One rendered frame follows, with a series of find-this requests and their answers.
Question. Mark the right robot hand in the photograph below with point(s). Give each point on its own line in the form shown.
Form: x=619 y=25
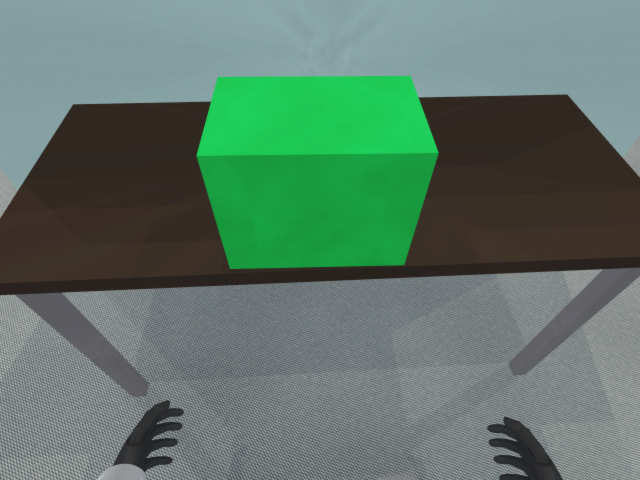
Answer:
x=534 y=462

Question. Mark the table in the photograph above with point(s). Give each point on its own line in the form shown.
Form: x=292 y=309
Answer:
x=117 y=201

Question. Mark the carton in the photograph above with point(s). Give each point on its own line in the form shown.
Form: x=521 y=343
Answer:
x=316 y=171

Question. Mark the left robot hand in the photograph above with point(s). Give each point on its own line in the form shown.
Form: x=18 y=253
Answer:
x=140 y=444

